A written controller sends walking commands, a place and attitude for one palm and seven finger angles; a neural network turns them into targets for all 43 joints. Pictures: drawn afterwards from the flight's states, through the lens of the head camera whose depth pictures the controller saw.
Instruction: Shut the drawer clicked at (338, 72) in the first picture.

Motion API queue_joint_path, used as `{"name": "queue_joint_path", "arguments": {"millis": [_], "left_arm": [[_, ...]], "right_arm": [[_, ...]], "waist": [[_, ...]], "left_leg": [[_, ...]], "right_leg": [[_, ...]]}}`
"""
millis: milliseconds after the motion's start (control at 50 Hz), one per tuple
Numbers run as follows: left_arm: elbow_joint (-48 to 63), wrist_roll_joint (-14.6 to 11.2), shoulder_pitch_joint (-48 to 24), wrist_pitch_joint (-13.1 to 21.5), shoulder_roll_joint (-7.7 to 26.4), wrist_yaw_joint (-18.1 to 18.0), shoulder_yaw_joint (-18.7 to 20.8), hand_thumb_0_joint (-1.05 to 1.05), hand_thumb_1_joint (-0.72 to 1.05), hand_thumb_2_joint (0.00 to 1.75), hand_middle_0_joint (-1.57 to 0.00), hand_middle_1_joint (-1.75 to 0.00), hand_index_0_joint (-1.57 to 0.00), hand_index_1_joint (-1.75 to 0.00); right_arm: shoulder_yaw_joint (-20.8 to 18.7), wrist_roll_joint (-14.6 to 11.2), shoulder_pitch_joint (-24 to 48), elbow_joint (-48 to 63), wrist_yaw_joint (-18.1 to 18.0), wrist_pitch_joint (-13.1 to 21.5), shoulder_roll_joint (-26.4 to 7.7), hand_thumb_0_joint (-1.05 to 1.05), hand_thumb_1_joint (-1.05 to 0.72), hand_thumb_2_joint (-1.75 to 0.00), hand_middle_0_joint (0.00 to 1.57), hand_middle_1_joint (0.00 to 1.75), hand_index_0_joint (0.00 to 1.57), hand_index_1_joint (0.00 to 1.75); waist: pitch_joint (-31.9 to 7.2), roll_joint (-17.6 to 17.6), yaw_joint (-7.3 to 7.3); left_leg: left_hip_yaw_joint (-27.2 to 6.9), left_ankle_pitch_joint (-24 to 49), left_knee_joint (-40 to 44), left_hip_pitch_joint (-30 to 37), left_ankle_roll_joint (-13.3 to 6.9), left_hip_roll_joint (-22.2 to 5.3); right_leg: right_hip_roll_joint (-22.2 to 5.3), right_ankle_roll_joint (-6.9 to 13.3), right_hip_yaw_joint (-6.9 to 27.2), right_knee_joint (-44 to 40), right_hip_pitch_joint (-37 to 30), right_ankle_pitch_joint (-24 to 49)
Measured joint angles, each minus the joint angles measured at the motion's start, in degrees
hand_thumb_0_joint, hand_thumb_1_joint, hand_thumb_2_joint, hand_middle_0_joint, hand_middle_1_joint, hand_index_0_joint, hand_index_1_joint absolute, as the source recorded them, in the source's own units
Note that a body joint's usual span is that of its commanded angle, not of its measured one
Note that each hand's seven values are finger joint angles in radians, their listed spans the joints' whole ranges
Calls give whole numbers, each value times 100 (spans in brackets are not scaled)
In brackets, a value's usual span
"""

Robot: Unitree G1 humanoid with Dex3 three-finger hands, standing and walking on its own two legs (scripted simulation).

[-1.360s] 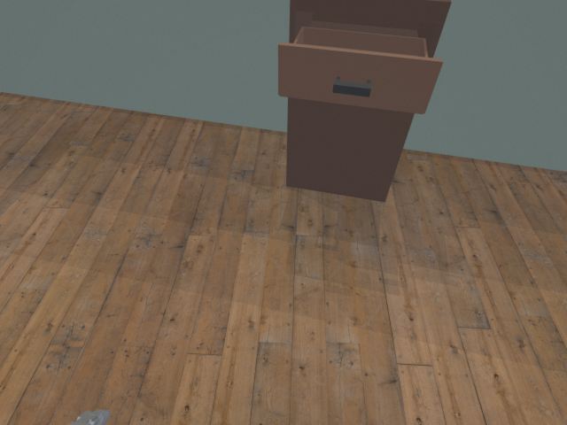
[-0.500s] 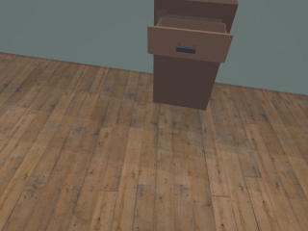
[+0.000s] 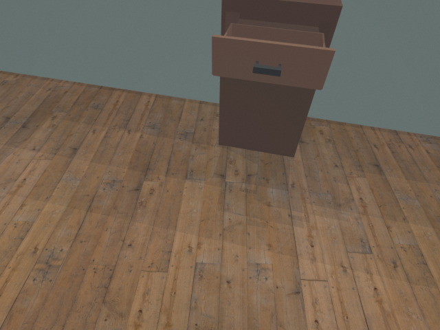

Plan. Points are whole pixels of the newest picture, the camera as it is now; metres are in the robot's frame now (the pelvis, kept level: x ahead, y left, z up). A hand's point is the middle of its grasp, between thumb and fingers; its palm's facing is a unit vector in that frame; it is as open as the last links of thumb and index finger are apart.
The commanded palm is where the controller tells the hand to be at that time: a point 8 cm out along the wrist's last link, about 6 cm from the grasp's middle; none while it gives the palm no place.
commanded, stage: look at it before walking up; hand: left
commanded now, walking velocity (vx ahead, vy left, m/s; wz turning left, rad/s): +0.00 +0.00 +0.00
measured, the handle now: (267, 67) +1.04 -0.12 -0.02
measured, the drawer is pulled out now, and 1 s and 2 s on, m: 0.28 0.28 0.28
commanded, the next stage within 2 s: walk to a spot facing it in 0.08 s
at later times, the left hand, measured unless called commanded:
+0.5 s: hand out of the picture +0.07 +0.19 -0.18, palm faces -0.12 -0.97 -0.23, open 7.4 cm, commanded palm none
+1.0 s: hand (170, 297) +0.23 +0.13 -0.18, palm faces -0.25 -0.95 -0.20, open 7.4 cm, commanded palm none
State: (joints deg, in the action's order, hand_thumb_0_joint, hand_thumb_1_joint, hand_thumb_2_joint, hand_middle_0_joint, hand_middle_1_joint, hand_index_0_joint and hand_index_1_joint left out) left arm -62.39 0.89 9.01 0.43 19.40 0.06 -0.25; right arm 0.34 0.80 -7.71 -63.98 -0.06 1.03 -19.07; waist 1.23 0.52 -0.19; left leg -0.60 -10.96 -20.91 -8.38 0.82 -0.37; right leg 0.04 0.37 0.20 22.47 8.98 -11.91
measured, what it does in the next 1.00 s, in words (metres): walks ahead, turning right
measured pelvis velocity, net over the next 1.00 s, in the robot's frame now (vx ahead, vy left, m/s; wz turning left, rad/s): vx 0.22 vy -0.06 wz -0.37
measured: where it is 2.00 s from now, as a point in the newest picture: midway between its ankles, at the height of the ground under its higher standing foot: (256, 286)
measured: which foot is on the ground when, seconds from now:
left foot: down 0.00-0.56, up 0.58-1.00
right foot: down 0.00-1.00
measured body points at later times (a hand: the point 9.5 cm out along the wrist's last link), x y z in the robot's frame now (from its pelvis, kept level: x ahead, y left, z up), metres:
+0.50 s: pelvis +0.04 -0.01 -0.01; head +0.05 -0.02 +0.44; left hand +0.08 +0.24 -0.16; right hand +0.03 -0.27 -0.17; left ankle +0.00 +0.13 -0.75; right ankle +0.02 -0.11 -0.72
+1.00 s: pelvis +0.22 -0.06 -0.01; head +0.24 -0.06 +0.44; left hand +0.24 +0.18 -0.16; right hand +0.28 -0.32 -0.14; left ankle +0.38 +0.03 -0.70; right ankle +0.07 -0.12 -0.75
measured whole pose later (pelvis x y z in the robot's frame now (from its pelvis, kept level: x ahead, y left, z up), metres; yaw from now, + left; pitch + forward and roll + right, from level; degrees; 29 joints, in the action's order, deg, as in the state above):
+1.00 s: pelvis +0.22 -0.06 -0.01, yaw -21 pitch +1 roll +0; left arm -59.1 1.9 24.7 3.7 9.4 -0.7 2.4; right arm -2.7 1.3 -4.4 -52.8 1.7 1.4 -10.1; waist 2.2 0.2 -3.8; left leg 3.3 -10.4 -44.1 -33.7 2.0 -5.0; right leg 3.0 2.6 4.7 19.4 -0.5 -20.2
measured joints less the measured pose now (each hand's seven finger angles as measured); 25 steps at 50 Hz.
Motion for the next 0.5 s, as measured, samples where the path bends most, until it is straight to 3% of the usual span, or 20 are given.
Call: {"name": "queue_joint_path", "arguments": {"millis": [240,400,500], "left_arm": [[-23,-3,27,-14,-15,-29,8,0,91,89,-20,-30,-20,-30],[219,55,720,-190,-329,99,129,0,91,89,-20,-30,-20,-29],[291,66,964,-236,-607,212,242,0,91,89,-20,-30,-20,-29]], "right_arm": [[12,7,28,-20,-18,-7,28,1,-90,-90,20,30,20,30],[-75,69,-429,284,1,-40,400,0,-90,-90,20,30,20,30],[-184,81,-830,381,-21,130,623,0,-90,-90,20,30,21,30]], "waist": [[-1,-6,-30],[-182,41,-116],[-23,47,-75]], "left_leg": [[25,-21,31,44,-4,2],[432,-694,-713,-113,-17,-134],[836,-925,-663,192,82,-269]], "right_leg": [[-3,-12,24,-24,-31,-19],[151,113,402,967,398,-812],[-76,68,-147,2322,1108,-1449]]}}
